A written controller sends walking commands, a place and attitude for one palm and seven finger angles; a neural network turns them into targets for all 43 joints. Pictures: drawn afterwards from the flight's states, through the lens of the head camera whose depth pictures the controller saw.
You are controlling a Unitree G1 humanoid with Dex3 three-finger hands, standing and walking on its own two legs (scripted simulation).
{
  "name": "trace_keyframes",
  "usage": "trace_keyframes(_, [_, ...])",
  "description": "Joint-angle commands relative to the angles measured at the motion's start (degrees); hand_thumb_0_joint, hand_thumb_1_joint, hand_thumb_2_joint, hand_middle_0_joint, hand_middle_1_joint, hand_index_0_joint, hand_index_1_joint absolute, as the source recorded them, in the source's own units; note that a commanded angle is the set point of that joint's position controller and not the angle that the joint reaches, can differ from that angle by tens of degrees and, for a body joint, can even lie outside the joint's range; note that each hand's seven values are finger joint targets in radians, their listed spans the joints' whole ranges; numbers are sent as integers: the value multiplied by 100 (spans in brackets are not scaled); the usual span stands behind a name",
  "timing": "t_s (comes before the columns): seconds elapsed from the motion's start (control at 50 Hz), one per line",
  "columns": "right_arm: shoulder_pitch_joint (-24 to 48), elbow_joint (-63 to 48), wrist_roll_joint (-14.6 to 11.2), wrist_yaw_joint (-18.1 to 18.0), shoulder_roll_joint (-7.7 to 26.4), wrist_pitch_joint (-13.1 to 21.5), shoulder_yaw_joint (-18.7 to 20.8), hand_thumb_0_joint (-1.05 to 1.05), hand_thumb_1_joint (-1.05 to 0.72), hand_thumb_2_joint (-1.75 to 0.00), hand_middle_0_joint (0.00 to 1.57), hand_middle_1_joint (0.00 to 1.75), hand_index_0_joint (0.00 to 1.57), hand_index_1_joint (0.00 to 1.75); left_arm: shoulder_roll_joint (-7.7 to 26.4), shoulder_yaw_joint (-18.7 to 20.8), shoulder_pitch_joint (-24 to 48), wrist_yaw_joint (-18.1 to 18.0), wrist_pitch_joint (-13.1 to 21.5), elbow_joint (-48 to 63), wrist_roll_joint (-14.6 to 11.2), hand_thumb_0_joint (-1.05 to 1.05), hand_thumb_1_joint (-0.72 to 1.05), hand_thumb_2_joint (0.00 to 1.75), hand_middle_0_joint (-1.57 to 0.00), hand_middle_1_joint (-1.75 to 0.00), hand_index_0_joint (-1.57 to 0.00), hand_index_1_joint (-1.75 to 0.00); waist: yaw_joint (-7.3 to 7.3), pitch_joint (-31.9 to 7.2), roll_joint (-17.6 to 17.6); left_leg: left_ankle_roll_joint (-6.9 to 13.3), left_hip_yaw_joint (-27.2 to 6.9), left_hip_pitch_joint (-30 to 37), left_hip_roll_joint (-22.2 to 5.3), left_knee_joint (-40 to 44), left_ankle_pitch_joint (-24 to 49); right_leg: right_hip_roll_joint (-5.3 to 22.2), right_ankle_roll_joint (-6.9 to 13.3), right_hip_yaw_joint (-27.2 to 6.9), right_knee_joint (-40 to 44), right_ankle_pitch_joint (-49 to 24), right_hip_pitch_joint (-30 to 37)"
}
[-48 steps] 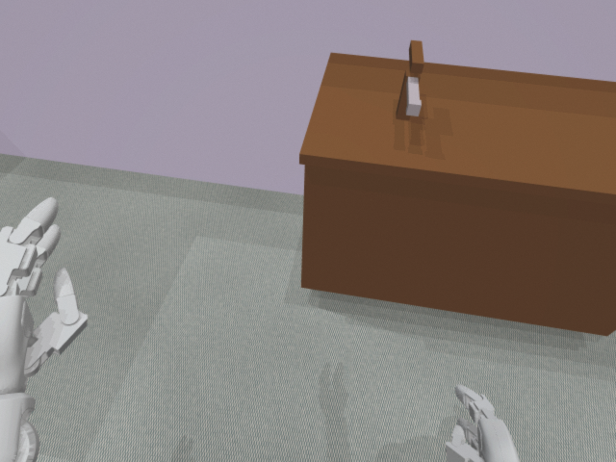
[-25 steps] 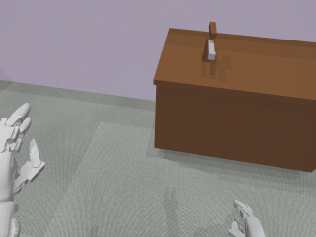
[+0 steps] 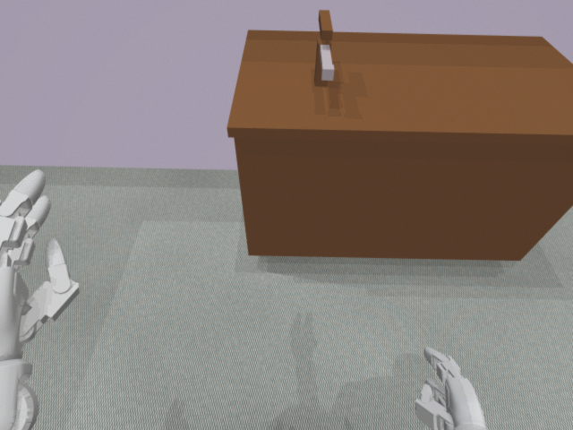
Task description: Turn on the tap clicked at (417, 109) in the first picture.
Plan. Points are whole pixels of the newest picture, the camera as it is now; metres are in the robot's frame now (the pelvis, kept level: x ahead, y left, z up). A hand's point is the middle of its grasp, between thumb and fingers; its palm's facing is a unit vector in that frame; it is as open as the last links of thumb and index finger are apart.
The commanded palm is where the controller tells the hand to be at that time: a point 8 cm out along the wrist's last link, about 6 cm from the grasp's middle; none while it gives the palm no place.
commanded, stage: walk to a spot facing it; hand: left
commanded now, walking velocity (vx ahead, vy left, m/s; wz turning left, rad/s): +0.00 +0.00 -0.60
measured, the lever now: (327, 72) +0.88 -0.03 +0.07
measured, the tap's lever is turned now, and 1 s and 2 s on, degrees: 0 0 0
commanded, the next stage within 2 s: turn to face it in 1.22 s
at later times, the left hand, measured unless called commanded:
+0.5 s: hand (180, 255) +0.26 +0.14 +0.17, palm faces +0.10 -0.91 -0.41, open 7.4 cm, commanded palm +0.21 +0.21 +0.19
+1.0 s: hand (320, 241) +0.29 -0.01 +0.17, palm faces -0.18 -0.87 -0.47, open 7.4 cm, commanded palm +0.26 +0.08 +0.19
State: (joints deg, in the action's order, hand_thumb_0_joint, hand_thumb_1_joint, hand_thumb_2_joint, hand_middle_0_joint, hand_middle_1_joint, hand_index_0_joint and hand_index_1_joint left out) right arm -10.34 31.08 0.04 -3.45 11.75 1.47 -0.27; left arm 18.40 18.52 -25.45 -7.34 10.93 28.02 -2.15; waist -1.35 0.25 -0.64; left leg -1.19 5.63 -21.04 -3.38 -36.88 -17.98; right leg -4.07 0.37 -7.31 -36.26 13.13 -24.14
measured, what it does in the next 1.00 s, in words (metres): steps on the spot, turning right: left foot, then right foot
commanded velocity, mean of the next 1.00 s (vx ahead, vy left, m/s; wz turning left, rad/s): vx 0.12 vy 0.00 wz -0.55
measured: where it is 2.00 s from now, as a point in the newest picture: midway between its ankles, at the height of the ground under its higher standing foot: outside the picture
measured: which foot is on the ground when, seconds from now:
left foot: down 0.00-0.34, up 0.36-0.60, down 0.62-0.96, up 0.98-1.00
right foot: down 0.00-0.62, up 0.64-0.94, down 0.96-1.00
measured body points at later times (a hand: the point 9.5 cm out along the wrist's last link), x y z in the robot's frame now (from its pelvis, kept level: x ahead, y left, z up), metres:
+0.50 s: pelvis -0.02 -0.01 +0.00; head +0.00 -0.03 +0.45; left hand +0.25 +0.19 +0.19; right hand +0.08 -0.28 -0.09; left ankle +0.00 +0.13 -0.67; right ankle +0.01 -0.11 -0.72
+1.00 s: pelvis -0.04 -0.06 -0.01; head -0.03 -0.09 +0.44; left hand +0.29 +0.04 +0.20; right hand -0.03 -0.32 -0.12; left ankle +0.02 +0.11 -0.69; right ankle -0.04 -0.15 -0.73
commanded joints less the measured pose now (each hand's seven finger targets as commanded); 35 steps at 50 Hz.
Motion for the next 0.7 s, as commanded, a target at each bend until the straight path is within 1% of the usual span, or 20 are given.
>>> trace_keyframes(0.0, [435,-917,22,13,528,188,245,0,-90,-90,20,30,20,30,1181,894,173,-169,368,1171,-54,0,90,90,-20,-30,-20,-30,26,-691,-568,32,-260,701,-67,375,-349,1024,458,-1561,1321,139,-146])
trace_keyframes(0.06, [503,-958,-2,-37,616,149,279,0,-90,-90,20,30,20,30,1169,924,161,-143,411,1173,-61,0,90,90,-20,-30,-20,-30,3,-769,95,285,-725,1171,-604,957,13,451,160,-941,499,83,-533])
trace_keyframes(0.1, [563,-1027,-65,-85,632,156,273,0,-90,-90,20,30,20,30,1125,904,176,-99,421,1215,-86,0,90,90,-20,-30,-20,-30,3,-790,1141,644,-1409,916,-1516,1643,-149,79,-99,-164,-1014,691,-574])
trace_keyframes(0.12, [546,-1047,-46,-101,552,222,256,0,-90,-90,20,30,20,30,1153,890,295,-84,425,1344,-82,0,90,90,-20,-30,-20,-30,-2,-750,1494,898,-1737,890,-1949,1888,183,150,-216,218,-1838,1295,-710])
trace_keyframes(0.16, [301,-938,-4,-64,549,340,250,0,-90,-90,20,30,20,30,1160,872,249,-63,492,1424,-69,0,90,90,-20,-30,-20,-30,-28,-792,1262,1068,-1344,1185,-2152,1568,1411,464,-273,415,-2046,1510,-801])
trace_keyframes(0.22, [180,-922,-64,62,652,451,249,0,-90,-90,20,30,20,30,944,556,389,-18,411,1481,-92,0,90,90,-20,-30,-20,-30,-1,-712,1156,502,-18,1199,-1728,753,2382,519,-259,896,-836,1045,-74])
trace_keyframes(0.26, [117,-897,-60,153,707,488,233,0,-90,-90,20,30,20,30,930,503,488,-36,348,1214,-32,0,90,90,-20,-30,-20,-30,6,-507,973,271,152,710,-1495,285,1886,382,-224,1123,39,384,683])
trace_keyframes(0.28, [123,-906,-68,183,722,488,241,0,-90,-90,20,30,20,30,956,516,628,-43,333,1142,6,0,90,90,-20,-30,-20,-30,-3,-466,598,145,240,424,-1255,-235,1440,471,-87,836,545,-333,1001])
trace_keyframes(0.3, [145,-939,-58,188,674,456,245,0,-90,-90,20,30,20,30,1160,640,743,-83,328,1025,54,0,90,90,-20,-30,-20,-30,20,-379,-523,-74,391,-124,-705,-1154,476,1056,303,-377,917,-1794,1141])
trace_keyframes(0.32, [322,-1002,-20,163,613,428,235,0,-90,-90,20,30,20,30,1284,801,557,-146,273,829,62,0,90,90,-20,-30,-20,-30,-23,-379,-1405,-264,199,-1058,-28,-2058,-1439,1925,828,-1991,1291,-2977,1312])
trace_keyframes(0.34, [438,-971,-7,133,574,384,229,0,-90,-90,20,30,20,30,1222,821,558,-201,195,807,-30,0,90,90,-20,-30,-20,-30,-78,-415,-1397,-270,-294,-1065,-122,-2653,-1619,2178,995,-2282,1603,-2375,1028])
trace_keyframes(0.36, [410,-973,-31,129,616,322,266,0,-90,-90,20,30,20,30,1304,833,425,-200,188,901,-50,0,90,90,-20,-30,-20,-30,-61,-348,-1165,-275,-560,-1094,-189,-2975,-1371,2082,1046,-2398,1720,-1629,908])
trace_keyframes(0.42, [333,-940,5,179,475,-2,76,0,-90,-90,20,30,20,30,1358,1096,-75,-146,342,1180,-118,0,90,90,-20,-30,-20,-30,0,-885,-610,-303,-631,-986,-128,-2338,-785,1627,997,-1396,1372,-1103,1381])
trace_keyframes(0.5, [583,-1021,26,157,486,9,89,0,-90,-90,20,30,20,30,1388,1133,-139,-140,490,1666,-134,0,90,90,-20,-30,-20,-30,-129,-947,-745,-188,-382,-147,93,-494,-727,1413,963,-1497,1611,-359,934])
trace_keyframes(0.56, [306,-883,29,127,537,112,116,0,-90,-90,20,30,20,30,1305,1004,-57,-148,478,1637,-117,0,90,90,-20,-30,-20,-30,42,-1128,-399,-39,-137,1202,107,1126,-171,1082,600,-1319,1329,628,318])
trace_keyframes(0.58, [215,-883,32,75,650,159,178,0,-90,-90,20,30,20,30,1241,910,64,-132,498,1645,-120,0,90,90,-20,-30,-20,-30,108,-1035,41,174,-506,1786,-312,1719,-419,694,368,-1091,663,974,-305])
trace_keyframes(0.6, [277,-933,72,28,839,194,259,0,-90,-90,20,30,20,30,1126,851,193,-92,541,1718,-121,0,90,90,-20,-30,-20,-30,104,-806,1380,632,-1873,2228,-1456,2309,-1087,23,62,-369,-594,1605,-1386])
trace_keyframes(0.62, [248,-975,27,10,724,249,283,0,-90,-90,20,30,20,30,1133,781,322,-76,589,1778,-11,0,90,90,-20,-30,-20,-30,114,-770,1929,1170,-2776,2088,-2409,2405,-990,9,-146,487,-2330,1834,-1753])
trace_keyframes(0.64, [327,-861,15,34,616,321,227,0,-90,-90,20,30,20,30,1333,991,272,-88,632,1392,70,0,90,90,-20,-30,-20,-30,111,-580,1677,1282,-2596,1472,-2492,2546,-1220,246,-170,511,-3380,1593,-1750])
trace_keyframes(0.68, [247,-737,-12,109,678,373,267,0,-90,-90,20,30,20,30,1010,674,343,-30,668,1180,92,0,90,90,-20,-30,-20,-30,153,-219,1339,1202,-1675,1197,-2123,2227,-660,562,-199,587,-3490,1231,-1793])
